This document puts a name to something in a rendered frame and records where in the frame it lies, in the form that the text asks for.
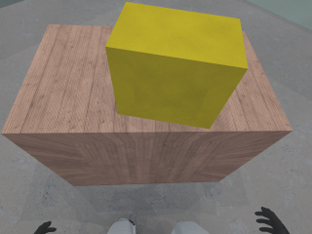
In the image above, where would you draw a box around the robot thigh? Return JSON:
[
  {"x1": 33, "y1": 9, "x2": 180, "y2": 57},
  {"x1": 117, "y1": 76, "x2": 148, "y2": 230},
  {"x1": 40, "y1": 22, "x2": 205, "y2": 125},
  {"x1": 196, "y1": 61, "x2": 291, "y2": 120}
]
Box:
[
  {"x1": 107, "y1": 220, "x2": 137, "y2": 234},
  {"x1": 171, "y1": 221, "x2": 210, "y2": 234}
]

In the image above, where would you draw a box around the carton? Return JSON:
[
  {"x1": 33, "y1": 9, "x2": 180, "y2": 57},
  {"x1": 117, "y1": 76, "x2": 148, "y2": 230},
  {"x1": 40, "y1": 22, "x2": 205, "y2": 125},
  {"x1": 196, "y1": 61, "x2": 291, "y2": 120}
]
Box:
[{"x1": 105, "y1": 2, "x2": 248, "y2": 129}]

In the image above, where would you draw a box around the right robot hand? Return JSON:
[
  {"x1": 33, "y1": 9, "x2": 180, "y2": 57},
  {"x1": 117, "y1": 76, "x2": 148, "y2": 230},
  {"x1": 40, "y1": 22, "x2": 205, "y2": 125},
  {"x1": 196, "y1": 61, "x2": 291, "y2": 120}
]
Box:
[{"x1": 254, "y1": 207, "x2": 290, "y2": 234}]

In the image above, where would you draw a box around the pedestal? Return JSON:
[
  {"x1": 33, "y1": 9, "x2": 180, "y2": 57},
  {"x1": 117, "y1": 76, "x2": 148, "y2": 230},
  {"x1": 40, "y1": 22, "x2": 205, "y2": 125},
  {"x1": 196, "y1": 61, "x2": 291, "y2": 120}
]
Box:
[{"x1": 1, "y1": 24, "x2": 293, "y2": 186}]

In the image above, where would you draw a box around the robot left thigh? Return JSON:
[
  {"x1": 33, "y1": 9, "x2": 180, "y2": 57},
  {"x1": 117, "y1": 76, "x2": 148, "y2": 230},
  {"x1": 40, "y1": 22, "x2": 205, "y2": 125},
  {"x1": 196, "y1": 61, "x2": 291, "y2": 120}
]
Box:
[{"x1": 107, "y1": 220, "x2": 137, "y2": 234}]

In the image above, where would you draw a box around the robot right thigh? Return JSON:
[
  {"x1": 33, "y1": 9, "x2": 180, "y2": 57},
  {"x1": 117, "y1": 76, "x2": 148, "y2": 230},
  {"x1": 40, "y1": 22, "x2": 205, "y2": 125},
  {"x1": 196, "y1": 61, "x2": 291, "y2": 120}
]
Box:
[{"x1": 171, "y1": 221, "x2": 210, "y2": 234}]

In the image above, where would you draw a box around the left robot hand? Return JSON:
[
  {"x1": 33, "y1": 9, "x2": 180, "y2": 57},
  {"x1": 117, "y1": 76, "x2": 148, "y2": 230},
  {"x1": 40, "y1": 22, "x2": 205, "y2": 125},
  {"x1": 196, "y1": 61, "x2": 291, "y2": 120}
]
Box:
[{"x1": 34, "y1": 221, "x2": 57, "y2": 234}]

